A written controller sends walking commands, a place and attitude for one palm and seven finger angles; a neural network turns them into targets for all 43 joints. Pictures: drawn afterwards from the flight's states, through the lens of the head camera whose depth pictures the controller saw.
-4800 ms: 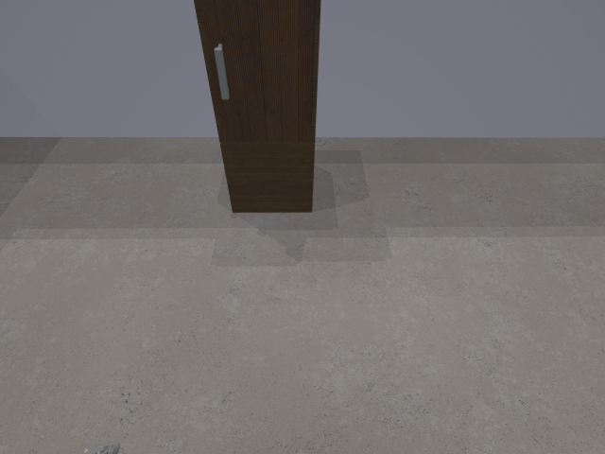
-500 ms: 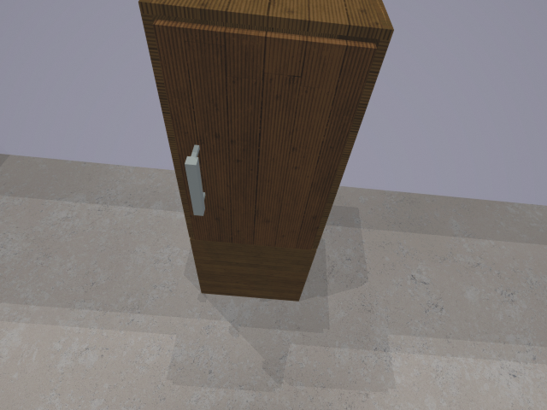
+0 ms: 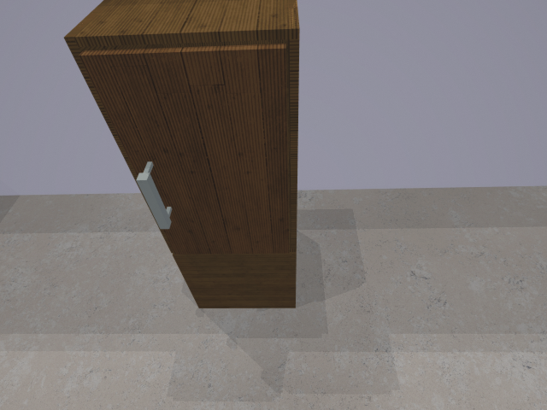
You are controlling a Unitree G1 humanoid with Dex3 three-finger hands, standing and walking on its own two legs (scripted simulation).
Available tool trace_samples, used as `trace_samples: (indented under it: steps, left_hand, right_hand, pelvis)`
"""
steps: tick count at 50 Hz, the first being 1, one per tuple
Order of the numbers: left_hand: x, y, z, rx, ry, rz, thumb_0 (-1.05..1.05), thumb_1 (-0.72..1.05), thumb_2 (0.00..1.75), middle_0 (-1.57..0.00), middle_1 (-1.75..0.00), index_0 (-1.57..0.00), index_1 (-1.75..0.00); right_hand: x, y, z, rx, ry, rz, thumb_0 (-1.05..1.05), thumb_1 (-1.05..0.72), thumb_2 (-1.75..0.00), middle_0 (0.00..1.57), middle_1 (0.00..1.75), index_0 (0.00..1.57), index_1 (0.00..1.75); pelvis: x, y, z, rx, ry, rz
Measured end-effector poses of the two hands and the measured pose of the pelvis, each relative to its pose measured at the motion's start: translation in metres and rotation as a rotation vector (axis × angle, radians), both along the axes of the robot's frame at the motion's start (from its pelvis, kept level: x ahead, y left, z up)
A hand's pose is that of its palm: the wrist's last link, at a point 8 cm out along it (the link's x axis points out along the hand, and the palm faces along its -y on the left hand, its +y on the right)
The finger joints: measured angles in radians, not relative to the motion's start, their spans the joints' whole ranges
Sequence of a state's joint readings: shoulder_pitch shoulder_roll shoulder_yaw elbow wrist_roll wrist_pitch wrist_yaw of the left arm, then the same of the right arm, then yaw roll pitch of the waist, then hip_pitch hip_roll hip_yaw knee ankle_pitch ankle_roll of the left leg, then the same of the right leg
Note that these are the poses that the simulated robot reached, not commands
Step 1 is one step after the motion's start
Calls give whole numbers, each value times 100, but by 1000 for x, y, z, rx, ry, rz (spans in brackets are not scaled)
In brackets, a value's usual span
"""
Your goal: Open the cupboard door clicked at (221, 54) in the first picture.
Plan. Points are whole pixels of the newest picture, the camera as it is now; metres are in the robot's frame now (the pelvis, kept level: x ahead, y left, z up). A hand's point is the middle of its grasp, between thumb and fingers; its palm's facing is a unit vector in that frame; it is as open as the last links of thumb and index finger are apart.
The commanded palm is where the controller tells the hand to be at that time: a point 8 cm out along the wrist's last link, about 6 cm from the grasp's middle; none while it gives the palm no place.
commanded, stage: come to a stop and stand still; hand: left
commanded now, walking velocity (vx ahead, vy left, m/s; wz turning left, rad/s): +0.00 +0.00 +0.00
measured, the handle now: (157, 196) +0.56 +0.29 -0.06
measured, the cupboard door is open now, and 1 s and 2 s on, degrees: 0 0 0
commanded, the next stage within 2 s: look again from close up in 0.28 s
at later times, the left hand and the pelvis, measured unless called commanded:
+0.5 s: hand out of the picture -0.04 +0.16 -0.17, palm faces +0.04 -0.98 -0.18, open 7.4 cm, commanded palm none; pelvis -0.01 +0.00 +0.00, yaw +0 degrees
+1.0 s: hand out of the picture -0.04 +0.21 -0.17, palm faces +0.04 -0.98 -0.17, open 7.4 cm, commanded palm none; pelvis -0.03 +0.04 +0.00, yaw +0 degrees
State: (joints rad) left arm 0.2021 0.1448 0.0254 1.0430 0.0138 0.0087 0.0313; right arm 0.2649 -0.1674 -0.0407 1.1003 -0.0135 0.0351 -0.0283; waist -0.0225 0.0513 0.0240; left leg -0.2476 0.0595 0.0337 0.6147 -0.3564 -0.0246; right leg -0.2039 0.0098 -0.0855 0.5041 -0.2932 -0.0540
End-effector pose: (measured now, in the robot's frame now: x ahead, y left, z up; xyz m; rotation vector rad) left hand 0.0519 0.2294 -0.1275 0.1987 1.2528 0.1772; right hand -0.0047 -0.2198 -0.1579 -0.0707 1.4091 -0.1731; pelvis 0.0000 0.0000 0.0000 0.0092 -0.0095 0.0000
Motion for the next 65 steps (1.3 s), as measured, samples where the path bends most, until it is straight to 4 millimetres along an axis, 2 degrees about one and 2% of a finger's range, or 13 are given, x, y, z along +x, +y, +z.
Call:
trace_samples:
  steps: [6, 14, 20, 25, 32, 42, 49, 54, 59, 65]
  left_hand:
    - [-15, -9, -9, -25, 22, 45, 0, 94, 90, -20, -30, -20, -30]
    - [-54, -17, -10, -46, 116, 61, 1, 93, 90, -20, -30, -20, -30]
    - [-79, -26, -11, -66, 175, 76, 1, 91, 90, -20, -30, -20, -30]
    - [-96, -24, -15, -77, 184, 53, 1, 91, 90, -20, -30, -20, -30]
    - [-95, -5, -20, -95, 152, 58, 1, 91, 90, -20, -30, -20, -30]
    - [-87, 22, -19, -81, 109, 44, 1, 91, 90, -20, -30, -19, -30]
    - [-93, 28, -18, -79, 120, 46, 1, 91, 90, -20, -29, -19, -30]
    - [-102, 26, -20, -86, 141, 56, 1, 91, 90, -20, -30, -19, -30]
    - [-112, 27, -24, -100, 164, 104, 1, 91, 90, -20, -30, -20, -30]
    - [-115, 40, -32, -120, 230, 127, 1, 91, 90, -20, -30, -20, -30]
  right_hand:
    - [-13, -1, 6, -8, 40, 31, 0, -91, -90, 20, 30, 20, 30]
    - [-18, -2, 10, -6, 42, 42, 0, -91, -90, 20, 30, 20, 30]
    - [-21, 0, 11, -6, 51, 51, 0, -91, -90, 20, 30, 20, 30]
    - [-9, 4, 10, -25, -27, 46, 0, -91, -90, 20, 30, 20, 30]
    - [-7, 22, 13, -42, -71, 75, 1, -93, -90, 20, 30, 20, 30]
    - [-28, 47, 14, -22, -50, 72, 1, -93, -90, 20, 30, 20, 30]
    - [-41, 60, 13, 0, -22, 66, 1, -91, -90, 20, 30, 20, 30]
    - [-46, 62, 10, 10, 6, 68, 0, -91, -90, 20, 30, 20, 30]
    - [-41, 58, 8, -8, 37, 85, 0, -91, -90, 20, 30, 20, 30]
    - [-19, 62, 14, -58, 12, 86, 0, -91, -90, 20, 30, 20, 30]
  pelvis:
    - [-3, -10, 1, -4, -11, 6]
    - [-6, -13, 5, -6, -16, 2]
    - [-6, -11, 6, -10, -6, 2]
    - [-13, 3, 1, -27, -6, 1]
    - [-17, 21, 0, -15, -19, 5]
    - [-24, 38, 1, -8, -20, 3]
    - [-27, 44, 2, -6, -20, 3]
    - [-25, 45, 0, -4, -17, 5]
    - [-17, 49, -5, -21, -5, 17]
    - [1, 65, -8, -13, 1, 12]
